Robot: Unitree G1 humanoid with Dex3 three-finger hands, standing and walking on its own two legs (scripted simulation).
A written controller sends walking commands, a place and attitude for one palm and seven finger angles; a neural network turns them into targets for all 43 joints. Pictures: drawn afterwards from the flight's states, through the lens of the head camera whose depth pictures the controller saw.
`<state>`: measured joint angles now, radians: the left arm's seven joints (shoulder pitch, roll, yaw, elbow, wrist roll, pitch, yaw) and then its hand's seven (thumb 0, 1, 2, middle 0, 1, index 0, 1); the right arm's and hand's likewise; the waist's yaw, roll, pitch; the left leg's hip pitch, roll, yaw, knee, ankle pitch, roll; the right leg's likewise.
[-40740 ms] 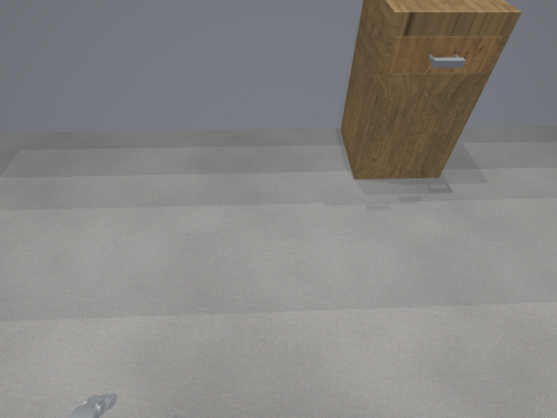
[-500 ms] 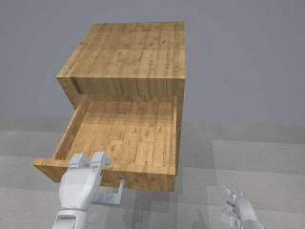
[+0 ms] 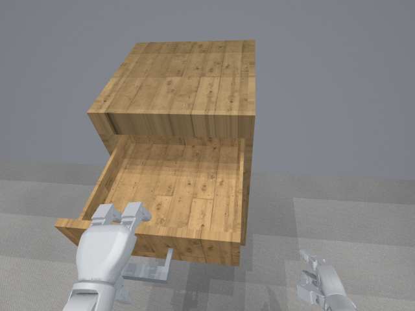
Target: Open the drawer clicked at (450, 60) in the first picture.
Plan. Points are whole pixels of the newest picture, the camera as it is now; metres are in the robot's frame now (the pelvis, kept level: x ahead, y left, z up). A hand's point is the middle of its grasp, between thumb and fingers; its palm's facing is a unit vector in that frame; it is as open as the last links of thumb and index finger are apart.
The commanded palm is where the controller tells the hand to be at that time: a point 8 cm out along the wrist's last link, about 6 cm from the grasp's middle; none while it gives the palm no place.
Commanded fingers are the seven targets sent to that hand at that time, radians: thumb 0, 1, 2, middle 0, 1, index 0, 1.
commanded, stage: lift the hand off the handle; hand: left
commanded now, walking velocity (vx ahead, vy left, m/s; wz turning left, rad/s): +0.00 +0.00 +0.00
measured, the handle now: (146, 261) +0.23 +0.19 -0.09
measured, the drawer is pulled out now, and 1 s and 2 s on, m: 0.30 0.30 0.30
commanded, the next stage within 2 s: draw the hand back to the body in 0.28 s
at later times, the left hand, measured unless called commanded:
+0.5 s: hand (115, 249) +0.20 +0.20 +0.06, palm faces +0.08 -0.15 -0.99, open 13.8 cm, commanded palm +0.16 +0.20 +0.12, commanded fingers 0.00 -0.50 0.30 -0.30 -1.20 -0.30 -1.20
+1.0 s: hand (78, 245) +0.19 +0.24 +0.09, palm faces +0.09 -0.09 -0.99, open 13.8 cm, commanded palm +0.15 +0.24 +0.15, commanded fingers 0.00 -0.43 0.33 -0.29 -1.15 -0.29 -1.15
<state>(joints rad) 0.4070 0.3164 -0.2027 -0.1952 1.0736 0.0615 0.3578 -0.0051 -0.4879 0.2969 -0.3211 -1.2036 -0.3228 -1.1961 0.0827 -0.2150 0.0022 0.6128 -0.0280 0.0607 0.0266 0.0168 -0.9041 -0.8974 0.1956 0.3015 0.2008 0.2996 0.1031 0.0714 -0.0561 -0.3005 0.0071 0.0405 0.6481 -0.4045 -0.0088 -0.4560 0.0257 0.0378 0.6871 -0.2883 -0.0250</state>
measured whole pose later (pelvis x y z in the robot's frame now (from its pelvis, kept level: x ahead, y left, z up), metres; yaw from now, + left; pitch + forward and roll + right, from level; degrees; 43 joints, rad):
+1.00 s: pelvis +0.01 +0.01 +0.01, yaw +0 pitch +0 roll +0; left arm 0.48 0.44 -0.05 -0.37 0.97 0.07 0.21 0.00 -0.49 0.30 -0.32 -1.20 -0.32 -1.20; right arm 0.08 -0.25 0.03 0.61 -0.01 0.07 0.00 0.02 -0.90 -0.90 0.20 0.30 0.20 0.30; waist 0.12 0.09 -0.02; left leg -0.17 0.01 0.03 0.51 -0.35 0.00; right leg -0.31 0.02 0.03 0.53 -0.23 -0.01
